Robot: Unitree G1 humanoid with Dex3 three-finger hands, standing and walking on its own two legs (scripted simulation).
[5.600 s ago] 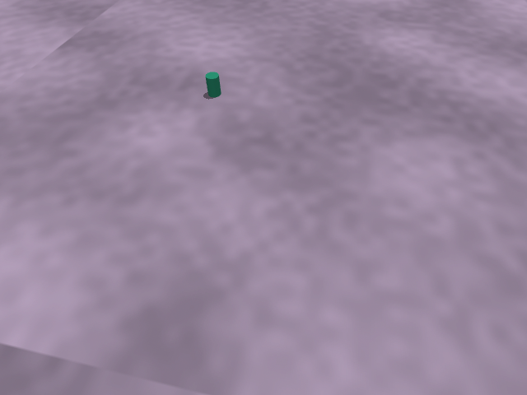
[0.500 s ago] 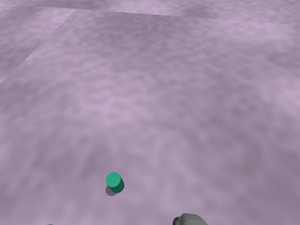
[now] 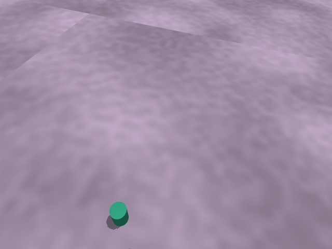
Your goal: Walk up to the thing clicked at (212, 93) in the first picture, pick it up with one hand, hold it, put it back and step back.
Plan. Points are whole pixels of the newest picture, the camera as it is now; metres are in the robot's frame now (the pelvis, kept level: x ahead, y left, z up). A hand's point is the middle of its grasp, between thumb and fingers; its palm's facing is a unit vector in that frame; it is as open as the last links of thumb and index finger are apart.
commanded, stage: walk up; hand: left
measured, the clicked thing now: (119, 214) +0.39 +0.22 -0.70
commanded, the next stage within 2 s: stand in 1.48 s
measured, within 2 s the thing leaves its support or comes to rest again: neither
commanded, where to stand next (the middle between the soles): +0.06 +0.00 m, yaw +1 degrees
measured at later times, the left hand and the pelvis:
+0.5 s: hand out of the picture +0.10 +0.24 -0.13, palm faces +0.03 -0.94 -0.35, open 7.4 cm; pelvis +0.03 -0.01 +0.02, yaw +1 degrees
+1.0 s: hand out of the picture +0.12 +0.23 -0.14, palm faces -0.02 -0.95 -0.32, open 7.4 cm; pelvis +0.04 -0.02 +0.02, yaw +0 degrees
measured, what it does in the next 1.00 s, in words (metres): stands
